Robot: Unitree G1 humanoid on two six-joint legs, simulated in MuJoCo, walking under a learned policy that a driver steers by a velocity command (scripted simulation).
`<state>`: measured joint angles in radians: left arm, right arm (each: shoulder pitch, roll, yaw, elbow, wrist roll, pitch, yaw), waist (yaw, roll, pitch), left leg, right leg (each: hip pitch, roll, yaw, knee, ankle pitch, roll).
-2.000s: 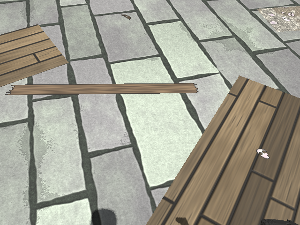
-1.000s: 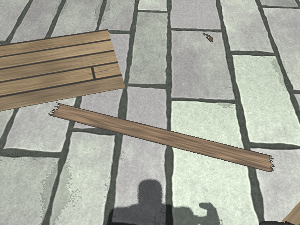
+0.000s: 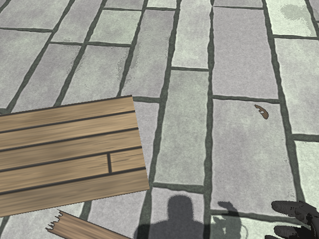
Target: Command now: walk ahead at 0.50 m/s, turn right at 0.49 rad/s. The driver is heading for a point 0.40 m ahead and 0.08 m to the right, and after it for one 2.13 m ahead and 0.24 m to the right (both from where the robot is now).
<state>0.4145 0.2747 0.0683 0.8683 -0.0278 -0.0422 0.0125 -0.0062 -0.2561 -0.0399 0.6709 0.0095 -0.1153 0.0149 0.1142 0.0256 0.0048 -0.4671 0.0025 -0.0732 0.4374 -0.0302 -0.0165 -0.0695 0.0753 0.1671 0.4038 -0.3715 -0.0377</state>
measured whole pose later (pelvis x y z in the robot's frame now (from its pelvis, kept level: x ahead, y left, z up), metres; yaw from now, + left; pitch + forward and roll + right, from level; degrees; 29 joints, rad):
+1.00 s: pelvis +0.52 -0.14 -0.01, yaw -14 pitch +2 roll -2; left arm 0.31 0.28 0.06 0.80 0.00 -0.06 0.00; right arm 0.12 -0.26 -0.04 0.75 0.02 -0.06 0.06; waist 0.06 0.04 0.01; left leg -0.64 0.05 0.01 0.60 0.04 0.04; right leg 0.10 0.06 -0.14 0.21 -0.36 -0.04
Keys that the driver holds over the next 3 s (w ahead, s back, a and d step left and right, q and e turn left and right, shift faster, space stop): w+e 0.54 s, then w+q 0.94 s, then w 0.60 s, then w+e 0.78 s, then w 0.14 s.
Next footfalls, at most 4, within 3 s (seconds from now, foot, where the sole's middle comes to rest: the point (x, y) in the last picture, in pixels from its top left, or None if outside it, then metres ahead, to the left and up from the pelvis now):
0.02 left None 0.17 0.13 -0.77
0.52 right None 0.38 -0.20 -0.77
1.06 left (209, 180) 0.75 -0.09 -0.77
1.52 right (255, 139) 1.01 -0.32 -0.77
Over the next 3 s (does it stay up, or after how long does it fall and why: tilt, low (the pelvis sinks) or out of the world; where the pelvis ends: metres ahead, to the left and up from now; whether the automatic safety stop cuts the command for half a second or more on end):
stays up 1.64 -0.16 0.00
